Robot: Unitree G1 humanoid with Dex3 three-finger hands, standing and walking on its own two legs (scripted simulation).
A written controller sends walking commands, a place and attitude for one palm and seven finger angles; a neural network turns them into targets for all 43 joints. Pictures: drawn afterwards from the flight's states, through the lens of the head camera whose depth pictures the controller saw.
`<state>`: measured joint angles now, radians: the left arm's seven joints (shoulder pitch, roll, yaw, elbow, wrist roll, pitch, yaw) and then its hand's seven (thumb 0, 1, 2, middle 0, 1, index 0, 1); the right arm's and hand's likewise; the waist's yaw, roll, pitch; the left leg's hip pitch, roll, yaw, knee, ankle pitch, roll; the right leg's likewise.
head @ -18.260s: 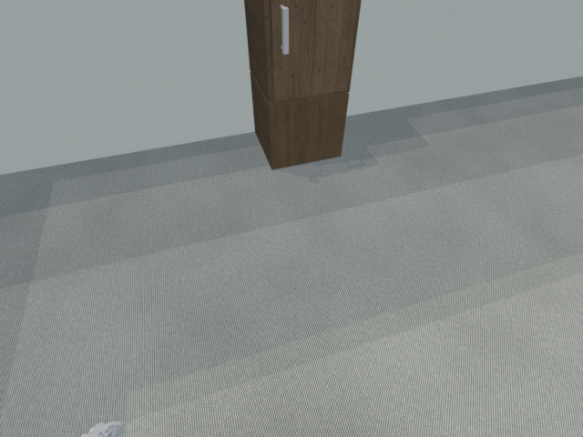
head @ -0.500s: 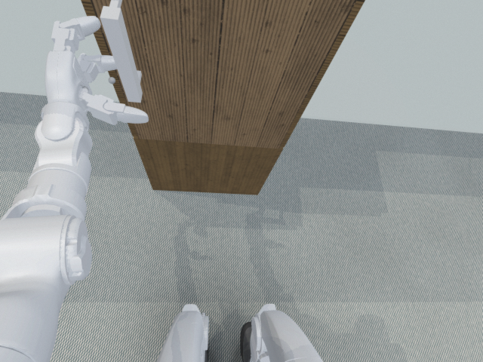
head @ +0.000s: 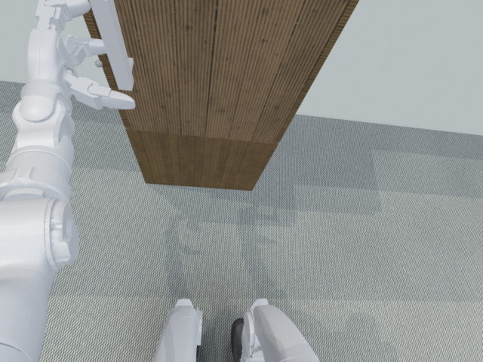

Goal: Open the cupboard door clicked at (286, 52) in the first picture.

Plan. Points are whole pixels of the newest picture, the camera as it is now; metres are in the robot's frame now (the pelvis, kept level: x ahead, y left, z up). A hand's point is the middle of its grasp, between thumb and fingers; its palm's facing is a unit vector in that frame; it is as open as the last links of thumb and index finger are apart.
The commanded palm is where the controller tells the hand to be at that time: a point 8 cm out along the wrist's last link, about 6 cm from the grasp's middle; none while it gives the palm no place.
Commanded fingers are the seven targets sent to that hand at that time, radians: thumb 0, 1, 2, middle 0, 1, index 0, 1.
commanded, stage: move the hooked fingers beside the handle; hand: left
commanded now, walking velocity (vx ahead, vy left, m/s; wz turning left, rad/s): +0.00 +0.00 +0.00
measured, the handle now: (117, 37) +0.60 +0.17 +0.07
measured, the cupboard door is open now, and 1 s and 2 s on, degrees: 0 0 0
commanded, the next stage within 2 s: none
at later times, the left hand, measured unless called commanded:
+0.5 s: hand (91, 59) +0.55 +0.21 +0.07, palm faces +0.00 -1.00 +0.00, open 14.9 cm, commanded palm +0.55 +0.20 +0.07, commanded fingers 0.00 -0.50 0.30 -0.30 -1.20 -0.30 -1.20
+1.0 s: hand (84, 56) +0.56 +0.22 +0.07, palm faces -0.04 -1.00 +0.00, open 14.4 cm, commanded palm +0.55 +0.23 +0.07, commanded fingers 0.00 -0.50 0.30 -0.30 -1.20 -0.30 -1.20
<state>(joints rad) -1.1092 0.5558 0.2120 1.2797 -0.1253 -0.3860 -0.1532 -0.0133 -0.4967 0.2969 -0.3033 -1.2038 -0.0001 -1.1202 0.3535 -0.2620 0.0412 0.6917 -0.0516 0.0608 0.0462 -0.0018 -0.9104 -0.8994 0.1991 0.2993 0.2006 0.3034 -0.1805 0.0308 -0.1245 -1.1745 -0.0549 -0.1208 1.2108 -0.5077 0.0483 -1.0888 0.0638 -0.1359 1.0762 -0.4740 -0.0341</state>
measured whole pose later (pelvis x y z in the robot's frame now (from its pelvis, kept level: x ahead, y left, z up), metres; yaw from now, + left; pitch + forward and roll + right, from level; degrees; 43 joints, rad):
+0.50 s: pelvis +0.00 +0.01 +0.00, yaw -2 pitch +28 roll -8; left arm -1.09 0.61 0.29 1.27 -0.10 -0.36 -0.22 -0.01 -0.50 0.30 -0.30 -1.20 -0.10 -1.20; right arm 0.40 -0.26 0.06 0.68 -0.04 0.07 0.03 0.00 -0.91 -0.90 0.20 0.30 0.20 0.30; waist -0.20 0.04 -0.12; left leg -1.18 -0.05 -0.09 1.21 -0.51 0.07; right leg -1.10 0.07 -0.11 1.07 -0.46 -0.02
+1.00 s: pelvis +0.01 +0.02 +0.00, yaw -4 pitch +28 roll -7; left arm -1.02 0.65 0.40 1.23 -0.09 -0.37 -0.31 -0.01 -0.50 0.30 -0.30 -1.20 -0.21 -1.18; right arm 0.40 -0.26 0.07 0.63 -0.03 0.11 0.01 0.00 -0.91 -0.90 0.20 0.30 0.20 0.30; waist -0.21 0.05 -0.12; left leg -1.15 -0.03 -0.06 1.19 -0.52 0.08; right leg -1.08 0.09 -0.07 1.04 -0.46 0.00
